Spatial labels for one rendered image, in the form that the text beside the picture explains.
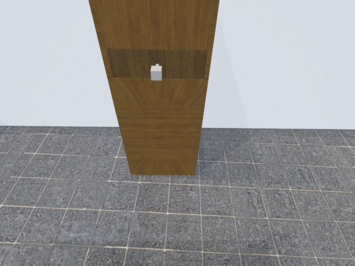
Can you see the drawer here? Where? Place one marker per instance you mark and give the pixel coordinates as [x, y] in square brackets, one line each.
[176, 64]

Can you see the cabinet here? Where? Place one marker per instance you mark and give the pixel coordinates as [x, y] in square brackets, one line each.
[160, 121]

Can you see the handle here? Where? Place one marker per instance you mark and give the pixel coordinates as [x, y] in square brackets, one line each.
[156, 72]

